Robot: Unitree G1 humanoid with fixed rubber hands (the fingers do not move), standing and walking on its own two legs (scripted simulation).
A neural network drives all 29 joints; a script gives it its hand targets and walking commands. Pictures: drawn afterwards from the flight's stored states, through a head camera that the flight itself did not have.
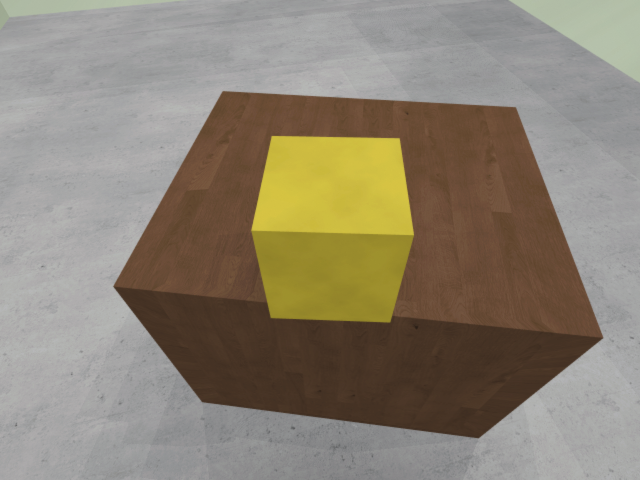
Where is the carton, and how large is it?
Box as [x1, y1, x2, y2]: [251, 136, 413, 322]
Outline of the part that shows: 272,136 251,230 270,316 281,318 389,322 413,236 399,138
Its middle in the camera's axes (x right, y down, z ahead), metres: +0.02 -0.01 +0.63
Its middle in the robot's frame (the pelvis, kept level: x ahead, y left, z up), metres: +0.47 +0.00 +0.00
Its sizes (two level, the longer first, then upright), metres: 0.203 0.202 0.226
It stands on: a pedestal, 0.66 m high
